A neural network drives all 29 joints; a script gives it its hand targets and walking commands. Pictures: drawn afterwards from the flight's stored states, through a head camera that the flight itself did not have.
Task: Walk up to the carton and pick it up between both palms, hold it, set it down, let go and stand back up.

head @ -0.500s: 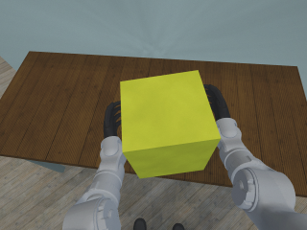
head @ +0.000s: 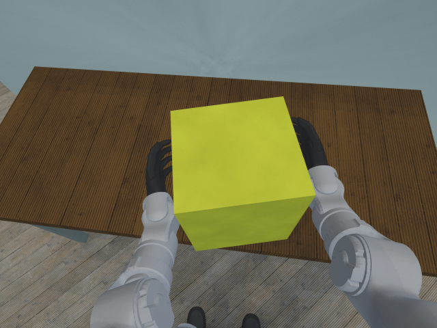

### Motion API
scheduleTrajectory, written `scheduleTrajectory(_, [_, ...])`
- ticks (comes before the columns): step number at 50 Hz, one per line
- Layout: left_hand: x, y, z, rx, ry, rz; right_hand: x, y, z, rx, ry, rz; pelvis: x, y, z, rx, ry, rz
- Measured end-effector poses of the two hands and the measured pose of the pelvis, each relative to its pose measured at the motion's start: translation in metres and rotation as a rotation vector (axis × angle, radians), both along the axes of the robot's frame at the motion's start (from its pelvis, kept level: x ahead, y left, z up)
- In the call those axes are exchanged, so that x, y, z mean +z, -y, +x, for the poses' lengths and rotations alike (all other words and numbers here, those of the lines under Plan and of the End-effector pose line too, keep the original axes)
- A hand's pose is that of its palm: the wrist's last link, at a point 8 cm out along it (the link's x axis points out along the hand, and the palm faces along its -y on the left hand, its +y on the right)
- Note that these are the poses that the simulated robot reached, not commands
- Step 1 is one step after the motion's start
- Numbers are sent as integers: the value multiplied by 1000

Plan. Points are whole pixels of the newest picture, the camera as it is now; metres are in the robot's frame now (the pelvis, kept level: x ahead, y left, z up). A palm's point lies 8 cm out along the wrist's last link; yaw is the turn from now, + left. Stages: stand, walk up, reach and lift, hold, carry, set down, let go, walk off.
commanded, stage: set down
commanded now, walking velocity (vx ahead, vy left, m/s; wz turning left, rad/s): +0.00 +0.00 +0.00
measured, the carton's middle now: (235, 181) +0.40 +0.02 -0.06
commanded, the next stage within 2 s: none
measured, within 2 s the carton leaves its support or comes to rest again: neither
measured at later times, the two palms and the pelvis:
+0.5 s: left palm (158, 185) +0.37 +0.16 -0.03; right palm (313, 159) +0.43 -0.13 -0.01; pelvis +0.00 +0.00 +0.00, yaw +0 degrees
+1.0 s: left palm (158, 186) +0.37 +0.17 -0.03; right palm (312, 161) +0.43 -0.13 -0.01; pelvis +0.00 +0.00 -0.01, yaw -1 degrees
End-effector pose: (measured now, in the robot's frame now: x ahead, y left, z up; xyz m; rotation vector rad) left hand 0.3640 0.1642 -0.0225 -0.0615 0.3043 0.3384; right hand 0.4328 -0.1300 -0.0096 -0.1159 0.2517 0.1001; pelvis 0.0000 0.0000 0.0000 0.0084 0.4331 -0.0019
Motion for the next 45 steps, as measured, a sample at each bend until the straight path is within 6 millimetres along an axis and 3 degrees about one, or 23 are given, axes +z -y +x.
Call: scheduleTrajectory(45, [-9,-1,1,-10,25,17,-4,0,-4,7,21,3,-4,-2,-2,-14,-7,2])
